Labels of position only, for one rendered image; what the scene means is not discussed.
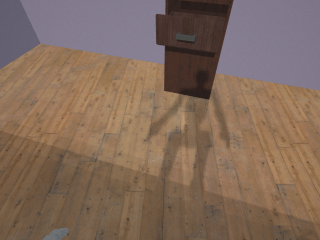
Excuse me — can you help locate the drawer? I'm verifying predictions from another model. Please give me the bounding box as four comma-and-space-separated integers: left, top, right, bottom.
155, 11, 226, 54

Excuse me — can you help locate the cabinet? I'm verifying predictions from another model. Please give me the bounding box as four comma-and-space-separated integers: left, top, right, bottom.
164, 0, 234, 100

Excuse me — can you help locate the handle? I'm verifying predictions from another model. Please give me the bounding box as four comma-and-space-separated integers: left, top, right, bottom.
175, 32, 196, 42

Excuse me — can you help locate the left robot hand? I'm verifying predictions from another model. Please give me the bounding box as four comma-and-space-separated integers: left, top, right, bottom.
43, 228, 69, 240

